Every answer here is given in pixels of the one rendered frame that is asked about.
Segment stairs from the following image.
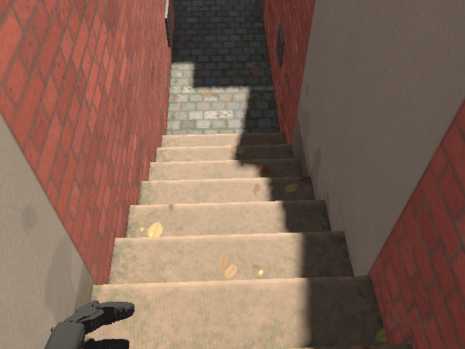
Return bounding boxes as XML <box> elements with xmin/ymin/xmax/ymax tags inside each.
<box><xmin>84</xmin><ymin>132</ymin><xmax>388</xmax><ymax>349</ymax></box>

